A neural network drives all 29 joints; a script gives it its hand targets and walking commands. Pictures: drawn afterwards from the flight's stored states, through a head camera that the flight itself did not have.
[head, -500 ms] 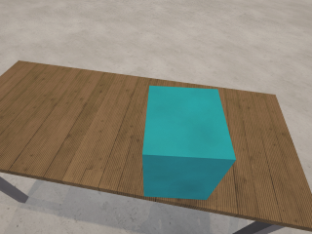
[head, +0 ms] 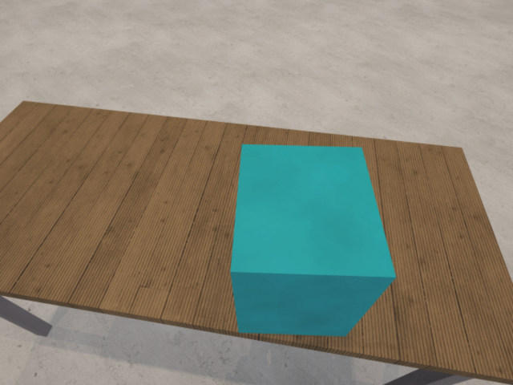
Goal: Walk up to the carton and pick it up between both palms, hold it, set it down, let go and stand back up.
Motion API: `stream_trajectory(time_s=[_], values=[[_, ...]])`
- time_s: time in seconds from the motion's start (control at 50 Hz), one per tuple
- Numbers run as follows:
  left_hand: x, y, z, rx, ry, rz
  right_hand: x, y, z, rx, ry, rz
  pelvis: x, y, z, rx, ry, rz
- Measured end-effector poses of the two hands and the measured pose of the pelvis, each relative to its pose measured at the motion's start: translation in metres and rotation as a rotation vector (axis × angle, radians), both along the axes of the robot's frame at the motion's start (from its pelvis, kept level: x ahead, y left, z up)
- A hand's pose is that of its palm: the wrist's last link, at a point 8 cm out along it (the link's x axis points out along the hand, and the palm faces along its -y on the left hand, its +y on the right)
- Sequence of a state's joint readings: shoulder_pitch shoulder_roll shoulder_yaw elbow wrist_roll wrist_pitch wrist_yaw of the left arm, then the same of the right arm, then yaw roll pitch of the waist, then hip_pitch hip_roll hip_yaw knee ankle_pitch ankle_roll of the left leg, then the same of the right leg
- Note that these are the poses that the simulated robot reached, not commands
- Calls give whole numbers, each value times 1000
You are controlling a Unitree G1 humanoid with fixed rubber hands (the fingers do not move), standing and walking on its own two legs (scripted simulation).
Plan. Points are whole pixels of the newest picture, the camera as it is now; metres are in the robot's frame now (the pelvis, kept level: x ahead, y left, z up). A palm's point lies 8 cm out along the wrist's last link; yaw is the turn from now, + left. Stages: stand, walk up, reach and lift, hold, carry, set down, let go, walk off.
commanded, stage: walk up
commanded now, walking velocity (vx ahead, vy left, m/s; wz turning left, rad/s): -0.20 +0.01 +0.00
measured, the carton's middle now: (296, 245) +0.33 -0.06 +0.00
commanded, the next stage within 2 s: none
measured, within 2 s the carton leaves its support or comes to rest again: neither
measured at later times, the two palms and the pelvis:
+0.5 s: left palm out of the picture -0.09 +0.18 -0.14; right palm out of the picture -0.06 -0.30 -0.16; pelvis -0.11 -0.06 -0.01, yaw -1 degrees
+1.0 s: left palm out of the picture -0.18 +0.13 -0.14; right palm out of the picture -0.17 -0.29 -0.15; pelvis -0.16 -0.08 +0.00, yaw +0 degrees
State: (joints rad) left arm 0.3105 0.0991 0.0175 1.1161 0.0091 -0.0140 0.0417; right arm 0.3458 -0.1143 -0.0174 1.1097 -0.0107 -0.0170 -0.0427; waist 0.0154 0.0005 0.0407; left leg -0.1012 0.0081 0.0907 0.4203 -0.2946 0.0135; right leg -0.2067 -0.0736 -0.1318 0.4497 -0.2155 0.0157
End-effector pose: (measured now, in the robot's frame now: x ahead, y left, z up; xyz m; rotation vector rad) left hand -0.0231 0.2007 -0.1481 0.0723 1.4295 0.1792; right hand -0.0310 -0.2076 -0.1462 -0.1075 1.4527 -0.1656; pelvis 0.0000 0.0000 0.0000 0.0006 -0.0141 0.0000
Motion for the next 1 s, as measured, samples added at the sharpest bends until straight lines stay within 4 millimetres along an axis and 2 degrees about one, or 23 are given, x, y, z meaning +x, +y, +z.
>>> stream_trajectory(time_s=[0.16, 0.24, 0.32, 0.4, 0.46, 0.56, 0.62, 0.68, 0.8, 1.0], values=[[2, 41, -7, 116, -46, -26, 1, -35, -11, -96, -58, -10, -32, 1, -16, 1, 6, 5], [0, 48, -8, 145, -69, -62, -9, -42, -13, -107, -97, -24, -53, -3, -21, 5, -7, -6], [1, 34, 3, 143, -113, -84, -22, -52, -11, -94, -122, -29, -74, -15, -15, 0, 0, -15], [-14, 12, 10, 142, -162, -83, -18, -71, -13, -81, -178, 15, -98, -31, -14, 12, 20, -27], [-44, -8, 8, 138, -144, -63, -19, -86, -18, -56, -215, 22, -111, -49, -18, 21, 17, -26], [-106, -45, 20, 96, -45, -44, -44, -97, -6, -7, -176, -2, -119, -68, 0, 33, 14, -16], [-124, -63, 23, 70, -18, -49, -67, -101, -4, 4, -130, -3, -125, -75, 5, 32, 15, -13], [-133, -74, 20, 49, -15, -49, -91, -102, -6, 4, -69, -4, -131, -78, 5, 18, 15, -6], [-140, -80, 7, 17, -19, -20, -122, -96, -3, -13, -1, 12, -142, -83, 1, -2, 1, 8], [-152, -72, 6, 24, -23, -21, -143, -80, -1, 13, -19, 10, -157, -83, 4, 2, -24, -8]])
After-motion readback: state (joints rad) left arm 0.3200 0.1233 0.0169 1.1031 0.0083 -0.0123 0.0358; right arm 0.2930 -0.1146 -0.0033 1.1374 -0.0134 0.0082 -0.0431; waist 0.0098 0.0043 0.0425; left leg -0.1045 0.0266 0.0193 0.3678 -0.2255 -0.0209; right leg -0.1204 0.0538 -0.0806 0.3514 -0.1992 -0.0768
